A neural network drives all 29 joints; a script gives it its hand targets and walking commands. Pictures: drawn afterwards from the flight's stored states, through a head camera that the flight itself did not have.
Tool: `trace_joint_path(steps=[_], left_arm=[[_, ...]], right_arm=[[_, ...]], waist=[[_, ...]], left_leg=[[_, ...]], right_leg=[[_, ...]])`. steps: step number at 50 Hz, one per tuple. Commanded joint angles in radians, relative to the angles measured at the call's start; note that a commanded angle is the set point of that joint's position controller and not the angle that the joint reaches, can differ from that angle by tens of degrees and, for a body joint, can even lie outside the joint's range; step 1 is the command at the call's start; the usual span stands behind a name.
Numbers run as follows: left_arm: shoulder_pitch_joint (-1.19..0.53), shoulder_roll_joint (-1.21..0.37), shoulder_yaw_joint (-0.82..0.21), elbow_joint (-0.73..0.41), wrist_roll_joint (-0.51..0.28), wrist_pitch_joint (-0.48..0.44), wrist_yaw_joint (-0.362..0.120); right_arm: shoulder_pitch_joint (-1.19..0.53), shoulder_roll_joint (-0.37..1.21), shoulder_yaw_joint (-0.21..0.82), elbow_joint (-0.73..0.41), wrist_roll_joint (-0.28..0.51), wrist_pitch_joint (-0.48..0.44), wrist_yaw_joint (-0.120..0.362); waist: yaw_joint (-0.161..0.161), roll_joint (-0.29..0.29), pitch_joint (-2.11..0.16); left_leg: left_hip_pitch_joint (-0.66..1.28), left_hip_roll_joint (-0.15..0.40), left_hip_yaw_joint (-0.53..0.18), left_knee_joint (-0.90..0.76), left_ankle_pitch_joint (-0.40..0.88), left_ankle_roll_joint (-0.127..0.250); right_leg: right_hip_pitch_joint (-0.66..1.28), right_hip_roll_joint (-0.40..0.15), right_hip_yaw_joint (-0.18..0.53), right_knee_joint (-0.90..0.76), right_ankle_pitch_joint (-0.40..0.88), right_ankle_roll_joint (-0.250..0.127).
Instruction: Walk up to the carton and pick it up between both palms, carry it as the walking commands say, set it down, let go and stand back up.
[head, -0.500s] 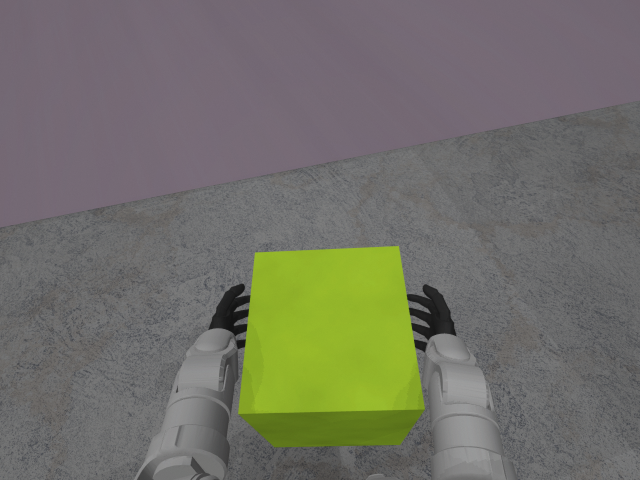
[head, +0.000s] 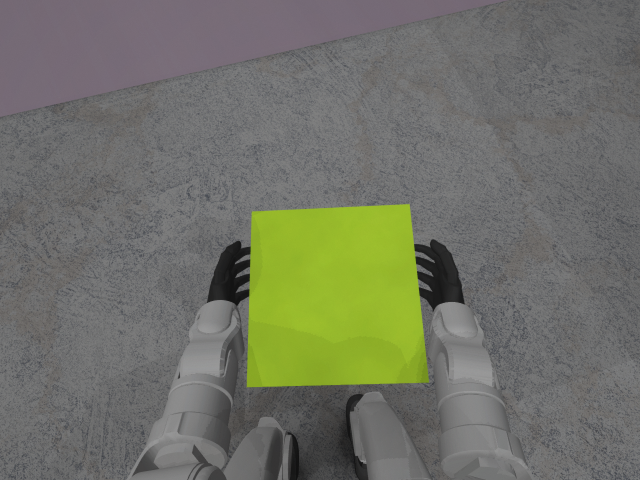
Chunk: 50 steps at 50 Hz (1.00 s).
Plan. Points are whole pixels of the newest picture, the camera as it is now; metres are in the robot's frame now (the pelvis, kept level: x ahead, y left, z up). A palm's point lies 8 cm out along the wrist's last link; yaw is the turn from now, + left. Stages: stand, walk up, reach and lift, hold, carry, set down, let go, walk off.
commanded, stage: set down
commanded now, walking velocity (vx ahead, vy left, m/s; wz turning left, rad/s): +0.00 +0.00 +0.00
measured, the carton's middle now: (334, 305) +0.35 -0.04 -0.14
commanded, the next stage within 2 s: none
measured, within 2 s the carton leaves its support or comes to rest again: neither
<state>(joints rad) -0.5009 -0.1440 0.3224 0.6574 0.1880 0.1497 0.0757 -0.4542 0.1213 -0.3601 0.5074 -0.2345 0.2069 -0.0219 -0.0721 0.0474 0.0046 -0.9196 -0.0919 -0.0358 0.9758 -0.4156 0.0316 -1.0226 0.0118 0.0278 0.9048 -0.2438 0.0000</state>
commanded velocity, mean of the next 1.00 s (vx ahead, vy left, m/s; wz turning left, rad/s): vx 0.00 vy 0.00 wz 0.00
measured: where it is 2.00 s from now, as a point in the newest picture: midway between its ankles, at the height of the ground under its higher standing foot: (324, 474)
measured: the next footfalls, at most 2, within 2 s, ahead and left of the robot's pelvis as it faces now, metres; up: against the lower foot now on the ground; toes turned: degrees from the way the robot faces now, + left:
none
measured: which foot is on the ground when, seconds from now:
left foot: down 0.00-1.00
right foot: down 0.00-1.00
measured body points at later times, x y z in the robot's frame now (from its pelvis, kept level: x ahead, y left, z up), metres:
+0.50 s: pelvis -0.02 -0.01 -0.09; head +0.18 -0.04 +0.31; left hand +0.41 +0.10 -0.16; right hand +0.38 -0.19 -0.16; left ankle +0.02 +0.10 -0.67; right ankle +0.10 -0.12 -0.67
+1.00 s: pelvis -0.03 +0.00 -0.16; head +0.21 -0.02 +0.22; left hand +0.43 +0.10 -0.26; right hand +0.40 -0.19 -0.25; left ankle +0.02 +0.10 -0.67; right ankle +0.10 -0.12 -0.67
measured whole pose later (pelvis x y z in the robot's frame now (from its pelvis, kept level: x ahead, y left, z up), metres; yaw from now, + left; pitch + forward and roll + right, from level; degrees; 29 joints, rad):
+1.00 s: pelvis -0.03 +0.00 -0.16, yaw +1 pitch +37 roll +1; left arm -0.86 -0.05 0.34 0.75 0.12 0.22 0.12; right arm -0.80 0.00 -0.37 0.64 -0.13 0.24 -0.07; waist -0.07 0.05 -0.08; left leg -1.68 -0.12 0.00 1.65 -0.62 0.03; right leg -1.79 0.02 0.04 1.55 -0.40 0.02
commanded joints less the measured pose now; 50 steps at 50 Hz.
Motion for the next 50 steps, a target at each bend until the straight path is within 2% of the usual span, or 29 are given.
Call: trace_joint_path(steps=[1,2,3,5,6,7,8,9,11,12,13,14,18,19,22,23,25,31,32,33,34,35,36,37,38,39,40,46,50], left_arm=[[-0.672,-0.819,-0.559,-0.074,-0.062,-0.064,-0.221],[-0.660,-0.843,-0.526,-0.048,-0.057,-0.054,-0.225],[-0.636,-0.851,-0.521,-0.019,-0.044,-0.041,-0.231],[-0.714,-0.856,-0.508,-0.021,-0.057,-0.026,-0.239],[-0.728,-0.886,-0.530,-0.021,-0.078,-0.021,-0.241],[-0.749,-0.866,-0.525,-0.013,-0.081,-0.013,-0.250],[-0.770,-0.863,-0.521,-0.013,-0.077,-0.007,-0.250],[-0.772,-0.861,-0.476,0.024,-0.051,0.005,-0.253],[-0.801,-0.860,-0.489,0.013,-0.052,0.018,-0.271],[-0.802,-0.870,-0.498,0.003,-0.067,0.018,-0.268],[-0.819,-0.856,-0.482,0.029,-0.065,0.022,-0.270],[-0.844,-0.858,-0.493,-0.020,-0.083,0.014,-0.271],[-0.878,-0.873,-0.474,0.023,-0.092,0.021,-0.267],[-0.881,-0.859,-0.488,0.021,-0.091,0.025,-0.265],[-0.854,-0.890,-0.479,0.032,-0.100,0.033,-0.250],[-0.874,-0.882,-0.479,0.031,-0.098,0.034,-0.244],[-0.880,-0.870,-0.503,-0.003,-0.107,0.029,-0.235],[-0.893,-0.881,-0.561,-0.039,-0.150,0.020,-0.191],[-0.896,-0.861,-0.555,-0.040,-0.146,0.020,-0.183],[-0.904,-0.874,-0.551,-0.029,-0.151,0.016,-0.180],[-0.905,-0.839,-0.537,-0.039,-0.144,0.012,-0.175],[-0.921,-0.856,-0.559,-0.048,-0.150,0.015,-0.170],[-0.918,-0.869,-0.548,-0.034,-0.155,0.018,-0.163],[-0.947,-0.849,-0.550,-0.051,-0.159,0.014,-0.163],[-0.958,-0.849,-0.565,-0.056,-0.165,0.012,-0.158],[-0.955,-0.867,-0.573,-0.044,-0.168,0.012,-0.153],[-0.964,-0.856,-0.573,-0.054,-0.165,0.014,-0.145],[-1.014,-0.845,-0.506,0.012,-0.144,0.024,-0.130],[-1.037,-0.825,-0.513,-0.023,-0.167,0.017,-0.124]], right_arm=[[-0.587,0.917,0.561,-0.017,0.095,-0.039,0.137],[-0.630,0.911,0.560,-0.008,0.103,-0.043,0.138],[-0.600,0.915,0.551,-0.012,0.085,-0.036,0.131],[-0.680,0.916,0.551,-0.017,0.104,-0.024,0.128],[-0.728,0.926,0.576,-0.041,0.111,-0.017,0.128],[-0.750,0.935,0.586,-0.043,0.117,-0.006,0.122],[-0.757,0.946,0.610,-0.044,0.125,0.000,0.121],[-0.761,0.918,0.560,-0.007,0.102,0.008,0.119],[-0.782,0.937,0.551,-0.010,0.098,0.020,0.121],[-0.803,0.990,0.592,-0.013,0.134,0.029,0.126],[-0.793,0.962,0.565,0.009,0.113,0.029,0.122],[-0.830,0.988,0.607,-0.014,0.147,0.030,0.120],[-0.861,0.952,0.583,-0.010,0.134,0.031,0.107],[-0.852,0.943,0.588,-0.013,0.138,0.032,0.105],[-0.889,0.928,0.599,-0.019,0.155,0.027,0.128],[-0.873,0.914,0.585,0.011,0.164,0.028,0.131],[-0.858,0.902,0.578,-0.004,0.159,0.024,0.136],[-0.870,0.852,0.572,-0.005,0.195,0.007,0.147],[-0.895,0.847,0.589,-0.016,0.204,0.007,0.146],[-0.871,0.830,0.562,-0.005,0.196,0.005,0.143],[-0.897,0.835,0.573,0.009,0.194,0.009,0.144],[-0.888,0.840,0.561,0.011,0.202,0.006,0.145],[-0.907,0.829,0.554,0.021,0.204,0.005,0.148],[-0.890,0.799,0.533,0.022,0.186,0.004,0.146],[-0.875,0.802,0.537,0.036,0.186,0.006,0.146],[-0.941,0.791,0.534,0.000,0.204,-0.005,0.147],[-0.917,0.798,0.543,0.022,0.214,-0.004,0.147],[-0.999,0.735,0.474,0.055,0.184,0.003,0.155],[-1.088,0.745,0.504,-0.011,0.216,0.000,0.143]], waist=[[-0.038,-0.042,-0.892],[0.005,-0.050,-0.872],[-0.025,-0.037,-0.873],[0.000,-0.023,-0.860],[-0.033,-0.051,-0.895],[0.016,-0.039,-0.905],[-0.012,-0.049,-0.911],[-0.001,-0.036,-0.862],[-0.016,-0.033,-0.908],[0.019,-0.051,-0.938],[-0.013,-0.083,-0.895],[0.018,-0.073,-0.979],[-0.017,-0.092,-1.010],[-0.004,-0.048,-1.014],[-0.011,-0.068,-1.054],[0.021,-0.027,-1.016],[-0.022,-0.027,-1.080],[-0.031,0.011,-1.172],[0.002,0.003,-1.154],[-0.041,-0.002,-1.148],[-0.005,-0.045,-1.162],[-0.048,-0.019,-1.133],[-0.022,-0.013,-1.115],[-0.060,-0.012,-1.122],[-0.028,0.014,-1.145],[-0.053,0.019,-1.155],[-0.031,0.030,-1.146],[-0.062,0.004,-1.097],[-0.036,-0.037,-1.216]], left_leg=[[-0.121,-0.058,-0.071,-0.033,0.167,-0.014],[-0.171,-0.064,-0.061,-0.018,0.136,-0.018],[-0.163,-0.068,-0.061,-0.009,0.127,-0.012],[-0.196,-0.069,-0.052,0.017,0.047,-0.020],[-0.167,-0.068,-0.062,0.029,0.034,-0.013],[-0.231,-0.079,-0.039,0.056,0.011,-0.017],[-0.222,-0.075,-0.040,0.072,0.008,-0.015],[-0.286,-0.078,-0.039,0.072,-0.035,-0.018],[-0.315,-0.086,-0.040,0.082,-0.037,-0.015],[-0.292,-0.082,-0.034,0.098,-0.036,-0.012],[-0.360,-0.084,-0.036,0.125,-0.030,-0.012],[-0.348,-0.090,-0.014,0.156,-0.017,-0.016],[-0.419,-0.090,-0.021,0.207,-0.045,-0.012],[-0.412,-0.089,-0.020,0.203,-0.027,-0.012],[-0.404,-0.086,-0.029,0.225,0.030,-0.023],[-0.444,-0.089,-0.012,0.234,0.023,-0.030],[-0.443,-0.087,-0.016,0.265,0.079,-0.038],[-0.394,-0.094,-0.018,0.324,0.134,-0.053],[-0.404,-0.092,-0.021,0.332,0.136,-0.050],[-0.439,-0.097,-0.021,0.344,0.140,-0.048],[-0.419,-0.091,-0.030,0.355,0.144,-0.048],[-0.418,-0.091,-0.030,0.355,0.144,-0.053],[-0.438,-0.094,-0.017,0.367,0.134,-0.063],[-0.454,-0.096,-0.027,0.376,0.122,-0.062],[-0.409,-0.095,-0.033,0.377,0.122,-0.063],[-0.402,-0.095,-0.035,0.393,0.115,-0.060],[-0.382,-0.098,-0.034,0.393,0.136,-0.062],[-0.470,-0.102,-0.023,0.446,0.081,-0.070],[-0.497,-0.116,-0.023,0.493,0.123,-0.059]], right_leg=[[0.617,0.084,0.074,0.101,0.340,0.006],[0.595,0.083,0.066,0.106,0.275,0.006],[0.574,0.083,0.072,0.106,0.261,0.009],[0.535,0.085,0.075,0.117,0.136,0.007],[0.515,0.092,0.061,0.131,0.109,0.013],[0.527,0.083,0.078,0.129,0.071,0.016],[0.504,0.087,0.079,0.144,0.073,0.019],[0.476,0.092,0.073,0.153,0.037,0.011],[0.473,0.098,0.070,0.180,0.059,0.019],[0.488,0.097,0.068,0.191,0.036,0.021],[0.465,0.097,0.076,0.188,0.049,0.022],[0.501,0.095,0.083,0.209,0.048,0.028],[0.432,0.109,0.060,0.264,0.031,0.032],[0.405,0.105,0.060,0.286,0.074,0.032],[0.333,0.123,0.014,0.341,0.135,0.026],[0.313,0.118,0.027,0.349,0.128,0.021],[0.292,0.124,0.017,0.380,0.192,0.023],[0.205,0.132,-0.006,0.461,0.227,0.016],[0.164,0.130,0.003,0.473,0.217,0.016],[0.164,0.136,0.001,0.478,0.239,0.014],[0.136,0.135,-0.008,0.501,0.224,0.022],[0.121,0.138,-0.007,0.499,0.226,0.017],[0.123,0.133,-0.006,0.499,0.214,0.015],[0.094,0.134,-0.010,0.517,0.214,0.012],[0.057,0.133,-0.009,0.537,0.198,0.008],[0.033,0.138,-0.020,0.548,0.188,0.010],[0.013,0.139,-0.019,0.546,0.188,0.007],[-0.071,0.135,-0.032,0.585,0.146,0.010],[-0.021,0.135,-0.038,0.643,0.209,0.022]])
